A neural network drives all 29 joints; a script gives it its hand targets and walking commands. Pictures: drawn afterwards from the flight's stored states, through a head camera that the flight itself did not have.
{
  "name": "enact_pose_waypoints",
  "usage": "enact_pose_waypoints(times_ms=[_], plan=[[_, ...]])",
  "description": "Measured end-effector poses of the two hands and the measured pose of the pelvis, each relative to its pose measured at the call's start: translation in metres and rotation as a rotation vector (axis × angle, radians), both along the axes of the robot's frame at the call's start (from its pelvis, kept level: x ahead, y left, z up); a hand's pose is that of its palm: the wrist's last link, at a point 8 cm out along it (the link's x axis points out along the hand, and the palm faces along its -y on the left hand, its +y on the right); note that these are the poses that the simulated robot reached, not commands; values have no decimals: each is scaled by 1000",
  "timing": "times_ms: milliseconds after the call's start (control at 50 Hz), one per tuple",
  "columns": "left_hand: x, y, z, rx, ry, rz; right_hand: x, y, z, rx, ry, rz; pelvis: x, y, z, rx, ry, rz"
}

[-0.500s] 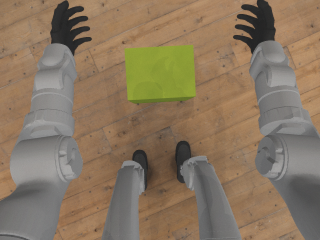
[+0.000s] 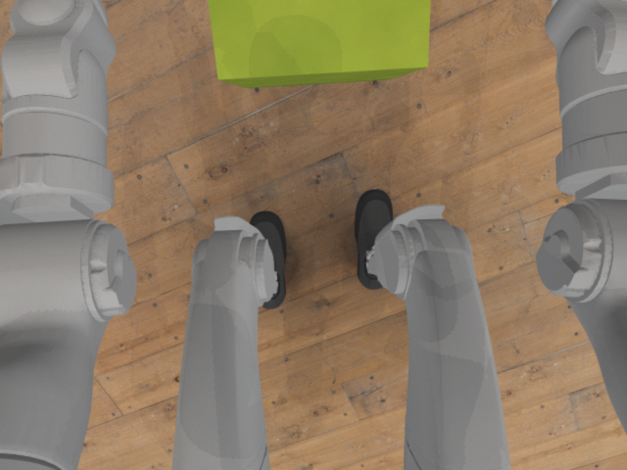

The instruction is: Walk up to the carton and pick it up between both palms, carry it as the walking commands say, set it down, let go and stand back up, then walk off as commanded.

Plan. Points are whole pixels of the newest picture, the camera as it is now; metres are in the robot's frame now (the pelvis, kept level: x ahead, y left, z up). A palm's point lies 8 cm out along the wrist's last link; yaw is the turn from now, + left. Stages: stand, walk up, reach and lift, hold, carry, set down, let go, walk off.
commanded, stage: reach and lift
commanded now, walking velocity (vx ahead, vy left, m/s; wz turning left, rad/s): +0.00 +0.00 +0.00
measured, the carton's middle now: (316, 7) +0.56 -0.01 -0.41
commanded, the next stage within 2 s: none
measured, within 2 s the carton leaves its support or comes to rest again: neither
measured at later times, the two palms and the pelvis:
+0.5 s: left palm out of the picture +0.55 +0.20 -0.28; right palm out of the picture +0.54 -0.21 -0.28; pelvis -0.02 +0.00 -0.13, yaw +0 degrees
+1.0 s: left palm (155, 9) +0.55 +0.19 -0.34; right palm out of the picture +0.55 -0.21 -0.33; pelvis -0.01 +0.00 -0.17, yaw +0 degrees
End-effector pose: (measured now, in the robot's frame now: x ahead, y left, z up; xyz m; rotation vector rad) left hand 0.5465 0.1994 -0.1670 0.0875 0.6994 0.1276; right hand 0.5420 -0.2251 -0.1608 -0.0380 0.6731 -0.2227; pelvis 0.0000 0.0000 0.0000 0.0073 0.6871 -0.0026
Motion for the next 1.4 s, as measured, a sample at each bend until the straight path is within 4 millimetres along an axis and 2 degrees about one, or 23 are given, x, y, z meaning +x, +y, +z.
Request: enact_pose_waypoints(times_ms=[60,140,220,300,420,500,600,680,740,780,820,940,1020,1100,1220,1320,1400], plan=[[3,-4,-26,-9,-33,-1,-2,-1,-28,-12,-15,8,-11,-2,-13,0,-106,0],[-1,-10,-56,-24,7,3,-10,3,-59,4,39,9,-13,-5,-42,2,-91,-5],[-1,-10,-59,-31,5,11,-8,9,-62,8,37,23,-16,-7,-63,3,-129,-5],[5,-1,-60,-20,4,34,1,10,-64,-3,21,17,-20,-7,-80,0,-148,-1],[3,2,-85,-27,37,20,0,17,-91,-2,60,31,-20,-4,-111,-6,-94,5],[0,-3,-112,-37,43,2,-6,18,-116,-1,80,23,-21,-1,-129,-16,-86,6],[-2,-8,-156,-36,48,-9,-6,16,-152,-3,72,1,-25,5,-143,-28,-127,8],[-8,-9,-189,-27,81,-13,-7,16,-182,3,97,-14,-20,8,-157,-30,-95,7],[-11,-9,-204,-25,91,-11,-8,17,-197,6,114,-19,-13,8,-165,-29,-96,9],[-9,-8,-206,-27,76,-6,-6,16,-200,-1,116,-19,-9,7,-169,-29,-101,6],[-5,-7,-203,-31,52,1,0,14,-195,-14,93,-18,-6,6,-170,-29,-107,5],[5,-7,-180,-19,1,-12,13,16,-172,-11,24,2,-4,4,-169,-32,-136,10],[1,-6,-172,-12,20,-13,2,19,-175,10,61,8,-6,2,-166,-26,-139,17],[-8,-4,-174,-10,48,-2,-15,15,-184,8,112,3,-12,1,-163,-21,-146,16],[-11,-15,-182,-35,60,-7,-13,4,-177,-12,70,1,-20,0,-166,-19,-137,6],[-7,-34,-184,-62,50,-30,-4,22,-176,9,72,46,-22,-2,-167,-13,-132,-5],[-5,-35,-183,-52,52,-21,1,42,-178,39,83,67,-19,-3,-164,-12,-126,-4]])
